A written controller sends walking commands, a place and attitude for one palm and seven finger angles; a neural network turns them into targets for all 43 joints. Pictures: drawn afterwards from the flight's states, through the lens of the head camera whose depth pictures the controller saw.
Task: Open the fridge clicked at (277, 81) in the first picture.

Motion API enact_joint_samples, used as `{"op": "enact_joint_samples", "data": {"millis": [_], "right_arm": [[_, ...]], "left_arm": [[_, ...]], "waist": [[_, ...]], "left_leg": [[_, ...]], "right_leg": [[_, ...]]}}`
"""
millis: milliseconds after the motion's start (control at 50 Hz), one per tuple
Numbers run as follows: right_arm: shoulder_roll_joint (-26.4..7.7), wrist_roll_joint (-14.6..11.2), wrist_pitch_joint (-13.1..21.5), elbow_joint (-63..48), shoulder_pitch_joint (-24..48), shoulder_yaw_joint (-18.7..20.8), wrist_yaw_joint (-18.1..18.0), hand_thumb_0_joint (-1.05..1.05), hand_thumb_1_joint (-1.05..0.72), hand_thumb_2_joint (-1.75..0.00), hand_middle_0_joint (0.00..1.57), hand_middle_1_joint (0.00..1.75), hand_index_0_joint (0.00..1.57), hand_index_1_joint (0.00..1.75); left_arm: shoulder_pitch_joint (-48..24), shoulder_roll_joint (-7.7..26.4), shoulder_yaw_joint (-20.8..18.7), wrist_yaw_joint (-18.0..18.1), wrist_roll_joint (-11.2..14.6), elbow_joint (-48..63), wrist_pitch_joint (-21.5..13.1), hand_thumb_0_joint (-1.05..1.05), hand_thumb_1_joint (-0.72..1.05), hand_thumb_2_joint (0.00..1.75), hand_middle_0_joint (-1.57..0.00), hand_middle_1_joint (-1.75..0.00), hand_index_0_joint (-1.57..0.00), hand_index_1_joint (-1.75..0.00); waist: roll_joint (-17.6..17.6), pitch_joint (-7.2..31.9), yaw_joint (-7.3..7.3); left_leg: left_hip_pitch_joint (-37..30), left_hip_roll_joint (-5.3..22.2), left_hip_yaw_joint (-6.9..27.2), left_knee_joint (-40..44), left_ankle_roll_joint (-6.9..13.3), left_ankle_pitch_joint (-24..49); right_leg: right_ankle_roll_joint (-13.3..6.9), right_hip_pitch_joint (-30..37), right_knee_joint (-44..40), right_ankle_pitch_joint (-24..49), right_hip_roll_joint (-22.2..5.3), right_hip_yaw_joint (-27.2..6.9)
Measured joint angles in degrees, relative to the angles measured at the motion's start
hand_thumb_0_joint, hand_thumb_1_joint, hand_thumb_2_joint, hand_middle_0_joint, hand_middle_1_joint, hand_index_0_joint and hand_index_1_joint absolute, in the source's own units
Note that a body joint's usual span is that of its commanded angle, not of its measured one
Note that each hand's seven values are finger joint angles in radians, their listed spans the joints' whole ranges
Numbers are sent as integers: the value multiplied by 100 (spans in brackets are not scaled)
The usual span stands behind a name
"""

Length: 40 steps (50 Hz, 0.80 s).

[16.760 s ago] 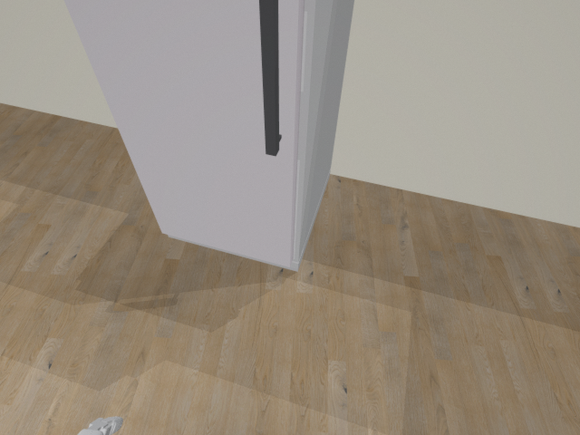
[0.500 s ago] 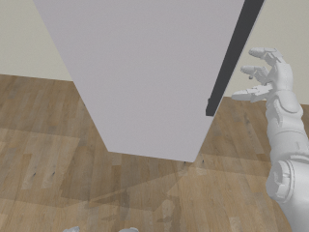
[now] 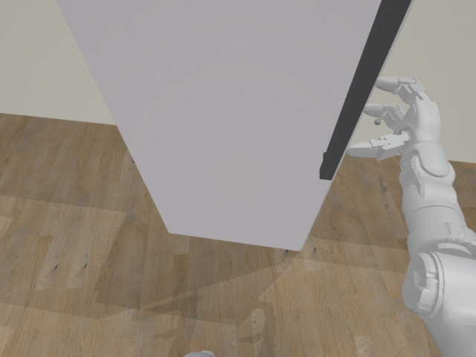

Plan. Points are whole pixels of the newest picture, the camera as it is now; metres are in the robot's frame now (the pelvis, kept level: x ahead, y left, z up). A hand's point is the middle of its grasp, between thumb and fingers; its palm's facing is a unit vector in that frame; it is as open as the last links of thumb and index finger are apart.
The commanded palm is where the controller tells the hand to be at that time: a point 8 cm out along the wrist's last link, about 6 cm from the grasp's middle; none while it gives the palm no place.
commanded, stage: feel for the door with the fingertips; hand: right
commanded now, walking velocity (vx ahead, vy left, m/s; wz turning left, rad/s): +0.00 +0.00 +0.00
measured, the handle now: (353, 94) +0.54 -0.10 +0.14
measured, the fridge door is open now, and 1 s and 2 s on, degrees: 0 0 0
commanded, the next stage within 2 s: slide the fingers in behind the handle in 0.60 s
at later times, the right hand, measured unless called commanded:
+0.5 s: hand (372, 112) +0.50 -0.13 +0.14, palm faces -0.01 +1.00 +0.01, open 14.0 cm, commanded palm +0.48 -0.18 +0.14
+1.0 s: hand (371, 113) +0.50 -0.13 +0.14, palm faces -0.01 +1.00 +0.02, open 13.8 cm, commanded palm +0.47 -0.18 +0.14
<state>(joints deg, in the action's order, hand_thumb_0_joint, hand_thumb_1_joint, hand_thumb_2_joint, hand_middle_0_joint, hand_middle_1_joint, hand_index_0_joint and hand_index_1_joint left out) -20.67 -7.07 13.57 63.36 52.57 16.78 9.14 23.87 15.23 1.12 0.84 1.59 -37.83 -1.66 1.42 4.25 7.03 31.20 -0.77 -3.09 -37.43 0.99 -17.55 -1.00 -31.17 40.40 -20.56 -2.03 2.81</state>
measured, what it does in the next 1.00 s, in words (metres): stands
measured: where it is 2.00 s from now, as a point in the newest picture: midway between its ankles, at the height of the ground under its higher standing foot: outside the picture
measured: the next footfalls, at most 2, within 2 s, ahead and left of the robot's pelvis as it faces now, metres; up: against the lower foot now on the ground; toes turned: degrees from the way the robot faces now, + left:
none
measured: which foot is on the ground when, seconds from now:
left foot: down 0.00-1.00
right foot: down 0.00-1.00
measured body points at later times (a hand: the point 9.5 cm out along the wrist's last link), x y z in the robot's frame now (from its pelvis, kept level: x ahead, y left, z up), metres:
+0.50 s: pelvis +0.00 +0.00 +0.00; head +0.07 +0.00 +0.44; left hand +0.01 +0.27 -0.12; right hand +0.50 -0.19 +0.15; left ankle +0.00 +0.11 -0.72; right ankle -0.01 -0.11 -0.72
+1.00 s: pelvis -0.01 +0.00 +0.00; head +0.07 +0.00 +0.44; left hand -0.01 +0.26 -0.12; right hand +0.50 -0.19 +0.14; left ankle +0.00 +0.11 -0.72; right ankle -0.01 -0.11 -0.72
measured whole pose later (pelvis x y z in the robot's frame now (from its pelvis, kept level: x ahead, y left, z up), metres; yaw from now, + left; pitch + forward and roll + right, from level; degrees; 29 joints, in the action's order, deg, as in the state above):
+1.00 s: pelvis -0.01 +0.00 +0.00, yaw +0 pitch +13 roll +1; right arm -22.1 -5.9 15.2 69.7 59.3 16.7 7.0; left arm 25.4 15.7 1.2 0.0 0.7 -38.8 -2.7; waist 1.6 4.4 8.5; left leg 35.2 -0.7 -3.5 -39.1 1.1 -17.3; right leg -1.0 -35.4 42.3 -20.3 -2.0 2.3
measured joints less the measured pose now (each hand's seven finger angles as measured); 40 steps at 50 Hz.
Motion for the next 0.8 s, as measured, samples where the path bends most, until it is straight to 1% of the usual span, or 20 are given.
{"op": "enact_joint_samples", "data": {"millis": [60, 100, 160, 200, 260, 320, 400, 460, 600, 800], "right_arm": [[120, 19, 50, -89, -23, -84, -113, -2, 50, -29, 30, 120, 30, 120], [196, 21, 69, -79, -8, -62, -160, -2, 50, -29, 30, 120, 30, 120], [213, 92, 52, 25, 60, -35, -229, -2, 50, -29, 30, 120, 30, 120], [186, 149, 55, 54, 88, 5, -278, -2, 50, -29, 30, 120, 30, 120], [123, 151, 92, 161, 174, -24, -315, -2, 50, -29, 30, 120, 30, 120], [60, 145, 78, 303, 317, -46, -296, -2, 50, -29, 30, 120, 30, 120], [-14, 123, 100, 399, 411, 57, -242, -2, 50, -29, 30, 120, 30, 120], [-67, 139, 127, 417, 441, -13, -225, -1, 50, -29, 30, 120, 30, 120], [-86, 120, 143, 492, 539, -22, -241, -2, 50, -29, 31, 121, 31, 121], [-229, 171, 170, 860, 919, -61, -271, -2, 50, -29, 37, 124, 36, 127]], "left_arm": [[-37, -19, -17, -27, -15, 13, -38, 1, 91, 90, -20, -30, -20, -30], [-75, -33, -6, -43, -21, -4, -42, 1, 91, 90, -20, -30, -20, -30], [-128, -53, 21, -43, -25, 2, -36, 1, 91, 90, -20, -30, -21, -30], [-147, -61, 26, -40, -31, 21, -41, 1, 91, 90, -20, -30, -21, -30], [-148, -62, 29, -34, -29, 26, -52, 1, 91, 90, -20, -30, -21, -30], [-135, -50, 39, -29, -30, -3, -57, 1, 91, 90, -20, -30, -21, -30], [-79, -21, 36, -26, -40, -40, -49, 1, 91, 90, -20, -30, -21, -30], [-9, 6, 5, -32, -46, -49, -51, 1, 91, 90, -20, -30, -21, -30], [105, 55, -29, -33, -57, -127, -27, 1, 91, 90, -20, -30, -20, -30], [120, 54, 10, -43, -92, -195, -102, 1, 91, 90, -20, -30, -21, -30]], "waist": [[16, 2, -21], [10, 13, -36], [4, 12, -19], [8, 14, -4], [21, -3, 5], [21, -21, 18], [9, -6, 40], [17, -8, 60], [22, -11, 86], [7, -30, 169]], "left_leg": [[14, 9, 7, -21, -4, -7], [17, 12, 22, -36, -8, -14], [18, 12, 27, -53, -7, -20], [31, 11, 32, -65, -5, -21], [38, 11, 28, -74, -2, -21], [68, 16, 6, -80, 2, -18], [120, 10, 9, -81, 8, -7], [145, 5, -4, -83, 12, -5], [205, 5, -32, -95, 15, -2], [372, 27, -117, -147, 21, 21]], "right_leg": [[-2, -8, 11, -3, 8, 6], [-4, 2, 11, -6, 11, 21], [-5, 7, 16, -9, 12, 25], [-4, -1, 21, -8, 10, 30], [-1, -9, 29, -5, 10, 25], [3, -50, 39, 6, 15, 2], [7, -97, 36, 17, 10, 5], [12, -134, 52, 15, 5, -9], [15, -214, 87, 17, 4, -40], [15, -435, 181, 51, 24, -128]]}}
